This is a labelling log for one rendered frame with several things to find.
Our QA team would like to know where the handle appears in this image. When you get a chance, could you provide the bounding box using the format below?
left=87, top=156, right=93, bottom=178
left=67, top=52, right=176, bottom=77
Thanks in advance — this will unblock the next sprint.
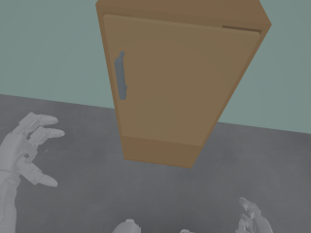
left=114, top=50, right=127, bottom=100

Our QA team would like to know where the left robot shin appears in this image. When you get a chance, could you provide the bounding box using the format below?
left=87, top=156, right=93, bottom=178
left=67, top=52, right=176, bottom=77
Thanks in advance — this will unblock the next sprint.
left=125, top=218, right=135, bottom=223

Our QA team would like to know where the robot left forearm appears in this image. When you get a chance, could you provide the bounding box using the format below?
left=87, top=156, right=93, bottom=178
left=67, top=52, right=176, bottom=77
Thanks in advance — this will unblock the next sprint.
left=0, top=169, right=21, bottom=233

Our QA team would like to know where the cupboard door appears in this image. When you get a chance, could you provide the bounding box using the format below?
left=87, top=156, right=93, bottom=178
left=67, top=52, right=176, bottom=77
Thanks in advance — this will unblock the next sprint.
left=103, top=14, right=260, bottom=146

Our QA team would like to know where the robot left thigh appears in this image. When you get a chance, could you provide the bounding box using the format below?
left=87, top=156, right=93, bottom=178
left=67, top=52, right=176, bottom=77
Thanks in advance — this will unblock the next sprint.
left=112, top=221, right=141, bottom=233

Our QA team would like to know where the left robot hand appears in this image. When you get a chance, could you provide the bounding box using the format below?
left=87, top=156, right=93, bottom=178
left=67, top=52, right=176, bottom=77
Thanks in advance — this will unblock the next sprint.
left=0, top=112, right=65, bottom=187

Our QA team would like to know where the right robot hand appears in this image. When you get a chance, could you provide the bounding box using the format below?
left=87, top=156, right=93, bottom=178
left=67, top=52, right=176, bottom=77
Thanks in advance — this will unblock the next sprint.
left=235, top=197, right=273, bottom=233

